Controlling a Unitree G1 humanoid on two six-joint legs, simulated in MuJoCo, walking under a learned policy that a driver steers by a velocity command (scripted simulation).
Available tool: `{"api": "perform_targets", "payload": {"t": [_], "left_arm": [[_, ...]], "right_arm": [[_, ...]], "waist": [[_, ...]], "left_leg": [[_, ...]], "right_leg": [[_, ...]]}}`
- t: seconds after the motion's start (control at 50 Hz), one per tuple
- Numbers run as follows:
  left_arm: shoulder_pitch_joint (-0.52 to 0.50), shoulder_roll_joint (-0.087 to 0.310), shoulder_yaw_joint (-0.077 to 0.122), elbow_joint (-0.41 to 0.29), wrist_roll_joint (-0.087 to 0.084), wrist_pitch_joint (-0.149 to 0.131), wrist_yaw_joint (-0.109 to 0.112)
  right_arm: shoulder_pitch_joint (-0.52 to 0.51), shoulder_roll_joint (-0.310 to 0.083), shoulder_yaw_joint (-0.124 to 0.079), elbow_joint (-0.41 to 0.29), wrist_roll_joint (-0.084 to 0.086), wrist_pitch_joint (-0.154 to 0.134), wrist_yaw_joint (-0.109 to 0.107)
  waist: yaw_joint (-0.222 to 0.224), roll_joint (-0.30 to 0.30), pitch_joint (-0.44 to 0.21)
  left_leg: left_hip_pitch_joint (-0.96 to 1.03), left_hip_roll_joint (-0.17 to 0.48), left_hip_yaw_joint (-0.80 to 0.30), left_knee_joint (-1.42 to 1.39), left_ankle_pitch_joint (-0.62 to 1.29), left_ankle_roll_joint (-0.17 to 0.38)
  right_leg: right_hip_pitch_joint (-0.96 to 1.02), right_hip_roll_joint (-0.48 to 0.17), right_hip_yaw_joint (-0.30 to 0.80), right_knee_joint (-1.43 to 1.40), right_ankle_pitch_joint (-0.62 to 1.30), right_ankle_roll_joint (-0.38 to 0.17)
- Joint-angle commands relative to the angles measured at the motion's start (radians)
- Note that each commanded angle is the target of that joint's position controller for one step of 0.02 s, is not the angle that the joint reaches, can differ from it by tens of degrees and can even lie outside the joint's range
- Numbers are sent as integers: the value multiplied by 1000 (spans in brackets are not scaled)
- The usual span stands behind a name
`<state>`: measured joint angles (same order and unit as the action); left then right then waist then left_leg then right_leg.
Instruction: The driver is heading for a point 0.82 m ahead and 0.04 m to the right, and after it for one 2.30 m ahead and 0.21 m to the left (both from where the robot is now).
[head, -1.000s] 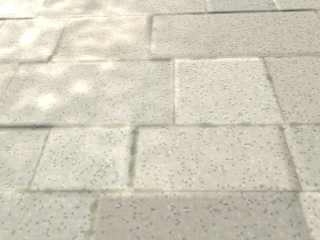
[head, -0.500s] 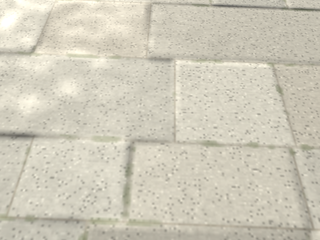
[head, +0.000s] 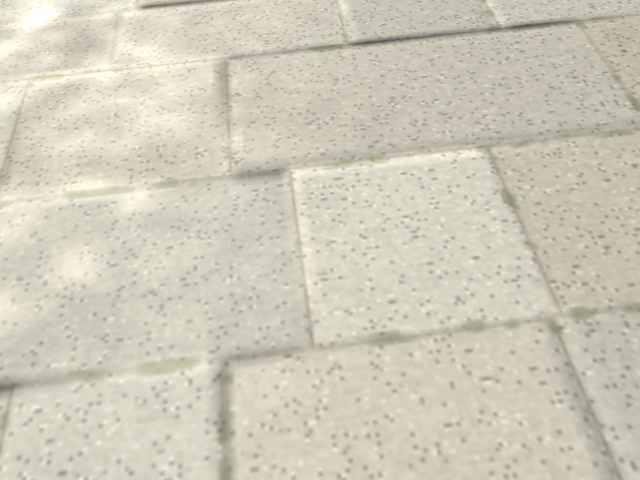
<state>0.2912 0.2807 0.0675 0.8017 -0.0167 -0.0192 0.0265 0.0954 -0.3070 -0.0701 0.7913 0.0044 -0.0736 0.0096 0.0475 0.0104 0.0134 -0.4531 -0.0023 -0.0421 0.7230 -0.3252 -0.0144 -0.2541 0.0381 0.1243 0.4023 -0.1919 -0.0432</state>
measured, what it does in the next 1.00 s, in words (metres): walks ahead: left foot, then right foot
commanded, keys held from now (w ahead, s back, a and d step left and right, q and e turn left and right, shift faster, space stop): w+e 0.20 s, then w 0.46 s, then w+q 0.34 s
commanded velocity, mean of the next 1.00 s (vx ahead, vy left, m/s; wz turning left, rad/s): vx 0.46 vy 0.00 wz -0.14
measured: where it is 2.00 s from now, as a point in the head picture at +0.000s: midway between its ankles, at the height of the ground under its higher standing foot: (386, 330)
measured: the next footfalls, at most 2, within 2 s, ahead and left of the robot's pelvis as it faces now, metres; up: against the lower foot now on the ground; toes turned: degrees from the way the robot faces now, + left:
left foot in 0.12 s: +0.14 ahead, +0.15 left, +0.00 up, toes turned -8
right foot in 0.58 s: +0.39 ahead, -0.17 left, +0.00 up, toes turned -14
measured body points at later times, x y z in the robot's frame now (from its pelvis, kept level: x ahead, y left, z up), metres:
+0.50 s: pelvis +0.21 +0.01 -0.01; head +0.24 +0.01 +0.44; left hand +0.48 +0.18 -0.09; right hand +0.10 -0.25 -0.14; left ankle +0.10 +0.15 -0.75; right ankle +0.33 -0.17 -0.71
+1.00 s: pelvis +0.47 -0.08 -0.01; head +0.50 -0.08 +0.44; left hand +0.54 +0.19 -0.13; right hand +0.62 -0.35 -0.11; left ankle +0.68 +0.04 -0.70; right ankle +0.36 -0.16 -0.75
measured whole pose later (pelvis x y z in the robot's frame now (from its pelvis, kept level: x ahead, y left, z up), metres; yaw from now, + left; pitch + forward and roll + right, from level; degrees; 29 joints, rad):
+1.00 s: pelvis +0.47 -0.08 -0.01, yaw -5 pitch +1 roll -3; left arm 0.32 0.27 0.07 0.83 0.01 -0.09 0.00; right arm 0.12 -0.28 -0.05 0.81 0.02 -0.05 0.04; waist 0.06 0.04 0.02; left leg -0.68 0.09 -0.04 0.67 0.09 0.02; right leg 0.07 0.06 -0.18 0.18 -0.27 -0.04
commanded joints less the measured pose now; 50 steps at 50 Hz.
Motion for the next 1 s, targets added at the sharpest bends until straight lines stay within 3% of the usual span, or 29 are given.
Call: {"api": "perform_targets", "payload": {"t": [0.02,0.08,0.1,0.12,0.14,0.16,0.18,0.2,0.22,0.26,0.3,0.34,0.42,0.48,0.52,0.54,0.56,0.58,0.6,0.62,0.64,0.66,0.68,0.7,0.74,0.78,0.82,0.9,1.0], "left_arm": [[-41,203,54,-86,-5,-8,7],[-41,180,48,-95,-6,1,2],[-43,156,41,-100,-4,1,0],[-56,110,27,-108,0,-2,-1],[-44,15,2,-119,7,-6,-4],[-38,29,2,-189,-21,-24,-5],[-33,120,22,-173,-22,-31,-5],[-45,156,36,-157,-16,-29,-9],[-27,138,36,-134,-7,-26,-10],[-58,96,28,-141,-4,-33,-19],[-85,67,19,-155,-2,-40,-25],[-137,52,10,-182,2,-43,-29],[-269,12,-16,-231,2,-53,-51],[-330,29,-15,-260,-8,-53,-66],[-327,56,-6,-269,-8,-55,-73],[-280,81,6,-259,-4,-55,-72],[-161,112,25,-225,0,-53,-68],[-1,159,50,-175,2,-47,-57],[167,241,71,-143,19,-36,-38],[167,267,64,-137,15,-37,-43],[131,174,40,-140,11,-41,-46],[59,150,28,-142,7,-46,-47],[-6,127,22,-144,11,-50,-49],[-48,98,15,-145,20,-56,-53],[-82,76,15,-132,26,-75,-55],[-84,84,20,-107,26,-93,-53],[-66,96,25,-83,35,-99,-44],[-56,118,27,-59,31,-100,-30],[32,149,39,-4,13,-73,-17]], "right_arm": [[-76,-51,-4,-77,10,-28,8],[-17,-73,-14,-61,21,-34,6],[28,-84,-21,-46,20,-35,2],[120,-111,-32,-24,18,-36,-7],[251,-170,-45,-2,1,-33,-19],[284,-264,-65,16,-24,-24,-9],[207,-205,-52,-10,-13,-30,-7],[167,-136,-34,-18,0,-32,-9],[142,-104,-23,-23,-4,-35,-7],[139,-80,-13,-6,-13,-35,-6],[172,-80,-14,16,-14,-40,-5],[188,-90,-16,33,-4,-37,-5],[239,-125,-19,62,12,-24,-9],[294,-146,-21,93,22,-11,-6],[299,-160,-24,106,28,0,-8],[294,-173,-27,109,29,4,-11],[283,-176,-26,111,31,10,-14],[283,-159,-17,106,23,9,-18],[299,-90,7,68,-3,0,-17],[391,-5,37,67,-3,-22,-7],[299,-117,5,60,26,-36,0],[219,-136,-1,30,42,-44,3],[193,-117,1,33,35,-44,-4],[195,-107,-3,39,22,-36,-5],[246,-64,1,59,25,-6,-4],[226,-44,3,51,25,18,-8],[167,-43,0,28,22,24,-11],[55,-30,8,-7,13,10,11],[-94,-14,23,-86,14,7,41]], "waist": [[-6,-154,-57],[-51,-147,-52],[-76,-136,-54],[-121,-108,-71],[-154,68,-135],[-122,290,-94],[-106,212,-15],[-101,166,36],[-87,126,31],[-84,114,54],[-90,97,44],[-95,78,46],[-134,79,59],[-139,85,79],[-109,98,68],[-70,109,30],[5,104,-47],[80,90,-147],[118,-73,-305],[48,-278,-441],[75,-183,-337],[53,-154,-180],[18,-79,-111],[-15,-78,-63],[-61,-97,-48],[-75,-85,-6],[-65,-70,29],[-32,-52,56],[27,-23,93]], "left_leg": [[55,-34,23,-138,88,-19],[219,-34,20,-253,167,-12],[302,-20,18,-278,167,-3],[430,45,-29,-302,131,20],[586,251,-249,-373,-52,82],[599,436,-658,-530,-395,210],[540,431,-656,-549,-482,229],[505,374,-524,-540,-387,195],[471,320,-412,-539,-256,170],[419,261,-257,-565,-32,159],[415,235,-164,-577,128,175],[420,226,-101,-585,245,188],[394,213,-10,-588,340,186],[446,257,-11,-574,390,184],[497,280,-2,-526,535,169],[512,277,17,-457,715,157],[491,251,59,-318,879,135],[379,208,91,-125,862,104],[77,128,126,234,486,59],[-164,-21,6,494,-253,31],[-269,36,-69,581,-238,42],[-310,79,-34,565,-144,52],[-274,118,-21,515,-58,50],[-229,143,-23,470,-2,43],[-139,164,-37,440,58,32],[-161,160,-52,401,105,16],[-224,150,-80,317,201,5],[-194,116,-31,60,433,12],[-258,96,26,-96,407,49]], "right_leg": [[16,-178,249,-165,-156,-174],[-66,-157,285,-112,-242,-138],[-115,-130,283,-69,-279,-114],[-210,-92,250,39,-330,-76],[-342,2,114,363,-409,-13],[-575,39,28,558,-439,-5],[-628,-53,49,692,-358,1],[-644,-70,41,726,-269,4],[-602,-86,33,731,-197,9],[-564,-111,23,697,-83,16],[-548,-106,-3,652,-9,30],[-538,-113,-35,534,54,46],[-421,-110,-126,285,175,51],[-376,-91,-142,193,150,25],[-318,-69,-151,146,100,-11],[-224,-43,-169,127,81,-33],[-45,-14,-192,92,110,-64],[210,-26,-173,103,131,-95],[569,-259,122,131,93,-176],[712,-445,577,-25,-82,-301],[633,-407,539,-76,-150,-261],[485,-368,380,-100,-74,-226],[349,-328,267,-127,17,-204],[246,-294,184,-162,93,-192],[137,-272,95,-233,132,-188],[84,-270,12,-276,183,-188],[88,-266,-53,-295,217,-179],[103,-234,-190,-315,253,-135],[297,-292,-249,-269,328,-118]]}}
